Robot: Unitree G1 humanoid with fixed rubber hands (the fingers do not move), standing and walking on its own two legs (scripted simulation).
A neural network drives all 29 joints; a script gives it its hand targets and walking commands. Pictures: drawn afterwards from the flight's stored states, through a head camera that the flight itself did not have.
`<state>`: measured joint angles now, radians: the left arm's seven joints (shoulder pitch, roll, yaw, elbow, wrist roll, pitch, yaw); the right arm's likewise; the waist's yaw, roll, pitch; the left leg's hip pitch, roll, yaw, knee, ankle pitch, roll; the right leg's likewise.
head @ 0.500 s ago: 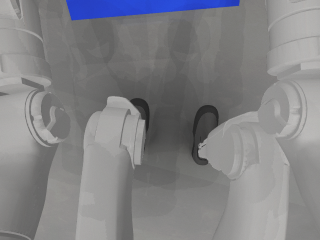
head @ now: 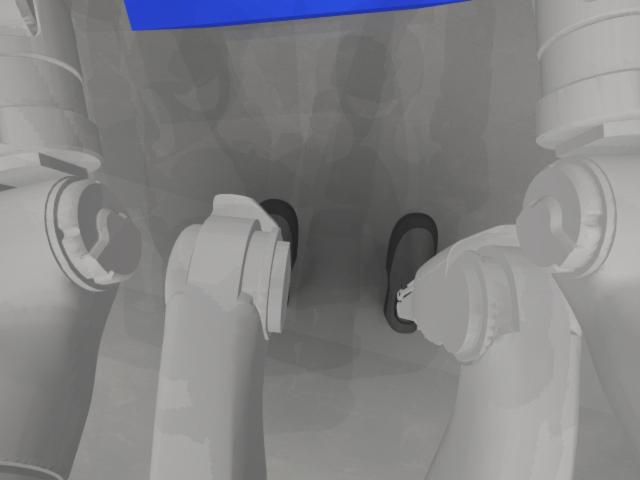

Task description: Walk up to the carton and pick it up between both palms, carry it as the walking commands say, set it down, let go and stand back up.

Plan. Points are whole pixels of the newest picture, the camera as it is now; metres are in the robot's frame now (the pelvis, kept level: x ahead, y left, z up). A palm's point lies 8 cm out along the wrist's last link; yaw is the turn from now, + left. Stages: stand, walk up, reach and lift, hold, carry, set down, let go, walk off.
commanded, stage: set down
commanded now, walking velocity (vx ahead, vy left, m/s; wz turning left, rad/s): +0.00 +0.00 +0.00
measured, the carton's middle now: out of the picture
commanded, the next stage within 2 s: none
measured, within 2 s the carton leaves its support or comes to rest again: neither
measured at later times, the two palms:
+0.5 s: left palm out of the picture +0.50 +0.28 -0.22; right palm out of the picture +0.58 -0.10 -0.20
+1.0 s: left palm out of the picture +0.53 +0.31 -0.15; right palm out of the picture +0.60 -0.12 -0.16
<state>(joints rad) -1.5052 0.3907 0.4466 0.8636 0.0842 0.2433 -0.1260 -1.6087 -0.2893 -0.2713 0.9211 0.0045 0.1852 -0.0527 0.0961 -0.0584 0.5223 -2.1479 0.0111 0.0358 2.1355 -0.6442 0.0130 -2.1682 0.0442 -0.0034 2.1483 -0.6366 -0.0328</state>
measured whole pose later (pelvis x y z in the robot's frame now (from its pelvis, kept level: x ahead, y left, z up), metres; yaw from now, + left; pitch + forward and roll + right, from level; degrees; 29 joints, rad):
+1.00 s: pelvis -0.02 +0.00 -0.02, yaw +0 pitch +33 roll +1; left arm -1.62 0.54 0.24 1.09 -0.21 0.16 0.00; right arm -1.71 -0.47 -0.08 1.10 0.21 0.20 -0.10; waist 0.12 -0.06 0.52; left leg -2.17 0.01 0.04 2.17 -0.58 0.01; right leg -2.19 0.04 0.00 2.18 -0.58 -0.02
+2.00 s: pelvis -0.03 +0.00 +0.20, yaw -1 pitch +29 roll +0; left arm -1.55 0.58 0.24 0.77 -0.21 0.47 -0.01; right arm -1.70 -0.52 -0.07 0.87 0.19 0.50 -0.08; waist 0.13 -0.05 0.52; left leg -1.52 0.00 0.01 1.40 -0.39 0.01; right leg -1.52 0.04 0.01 1.39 -0.38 -0.02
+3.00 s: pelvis +0.05 +0.00 +0.34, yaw +0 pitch +7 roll +0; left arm 0.00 0.25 0.07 0.48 -0.04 0.14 -0.15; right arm -0.10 -0.16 -0.07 0.55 -0.06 0.16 -0.03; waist 0.11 0.02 0.09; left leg -0.59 0.00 -0.01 0.79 -0.32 0.00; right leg -0.59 0.04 0.01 0.79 -0.32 -0.02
